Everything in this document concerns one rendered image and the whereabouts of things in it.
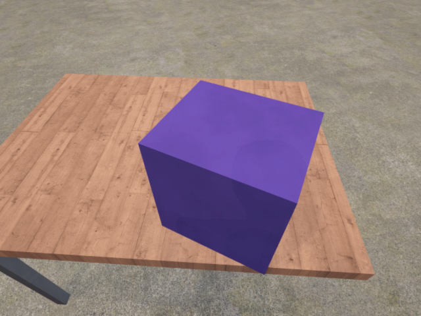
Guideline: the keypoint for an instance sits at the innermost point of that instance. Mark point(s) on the table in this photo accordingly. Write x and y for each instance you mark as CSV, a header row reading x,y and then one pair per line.
x,y
73,187

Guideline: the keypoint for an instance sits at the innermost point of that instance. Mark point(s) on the carton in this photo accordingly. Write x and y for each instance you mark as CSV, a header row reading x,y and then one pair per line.
x,y
226,169

